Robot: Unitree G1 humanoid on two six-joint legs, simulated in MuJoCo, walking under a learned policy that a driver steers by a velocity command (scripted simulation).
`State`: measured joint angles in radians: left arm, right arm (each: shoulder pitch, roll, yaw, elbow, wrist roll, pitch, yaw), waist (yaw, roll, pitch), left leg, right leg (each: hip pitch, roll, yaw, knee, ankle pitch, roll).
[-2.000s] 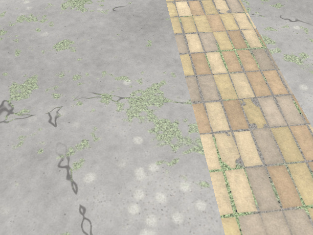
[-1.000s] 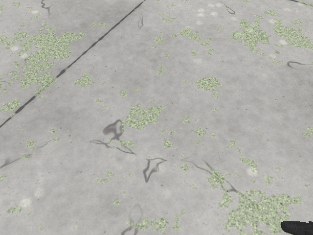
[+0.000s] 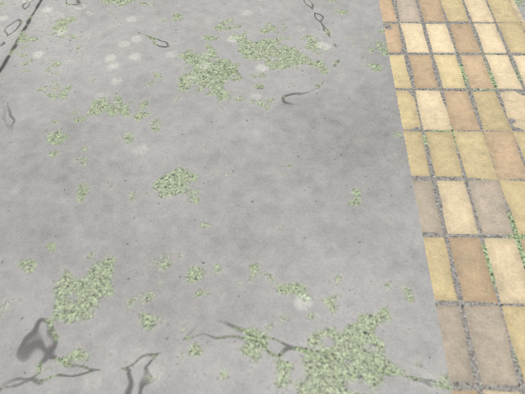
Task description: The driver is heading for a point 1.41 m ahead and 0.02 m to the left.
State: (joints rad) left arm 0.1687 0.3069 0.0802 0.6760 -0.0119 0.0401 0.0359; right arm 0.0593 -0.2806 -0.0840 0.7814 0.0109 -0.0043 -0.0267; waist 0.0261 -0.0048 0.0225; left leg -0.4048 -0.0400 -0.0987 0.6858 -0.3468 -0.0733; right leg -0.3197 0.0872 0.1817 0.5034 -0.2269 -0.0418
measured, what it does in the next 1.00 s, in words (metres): walks ahead: left foot, then right foot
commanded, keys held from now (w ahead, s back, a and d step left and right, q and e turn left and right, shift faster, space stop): e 0.20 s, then no key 0.22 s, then w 0.58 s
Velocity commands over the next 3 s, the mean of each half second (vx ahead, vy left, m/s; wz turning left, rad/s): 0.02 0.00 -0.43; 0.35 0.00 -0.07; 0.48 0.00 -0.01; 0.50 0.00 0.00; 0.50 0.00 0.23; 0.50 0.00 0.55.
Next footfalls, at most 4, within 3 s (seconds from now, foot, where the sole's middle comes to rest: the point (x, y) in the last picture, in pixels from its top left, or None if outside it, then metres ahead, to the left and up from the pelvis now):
0.06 left None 0.06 0.13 -0.78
0.46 right None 0.01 -0.13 -0.78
0.90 left None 0.25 0.08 -0.78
1.44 right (370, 359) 0.54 -0.21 -0.78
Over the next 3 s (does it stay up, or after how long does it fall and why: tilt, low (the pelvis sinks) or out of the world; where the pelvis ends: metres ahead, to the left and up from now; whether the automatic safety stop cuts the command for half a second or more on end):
stays up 1.22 -0.13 -0.02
